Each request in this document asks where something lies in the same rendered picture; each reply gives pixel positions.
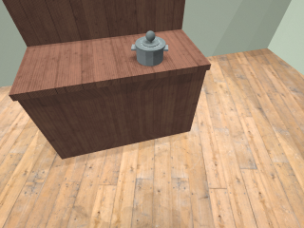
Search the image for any lid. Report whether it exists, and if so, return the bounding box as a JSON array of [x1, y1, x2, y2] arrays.
[[135, 36, 166, 52]]

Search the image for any knob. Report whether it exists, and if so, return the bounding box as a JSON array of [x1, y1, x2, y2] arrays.
[[145, 30, 156, 42]]

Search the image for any pot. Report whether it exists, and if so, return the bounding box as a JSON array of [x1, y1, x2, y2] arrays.
[[131, 44, 169, 67]]

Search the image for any table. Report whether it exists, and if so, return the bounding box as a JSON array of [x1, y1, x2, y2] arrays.
[[2, 0, 211, 160]]

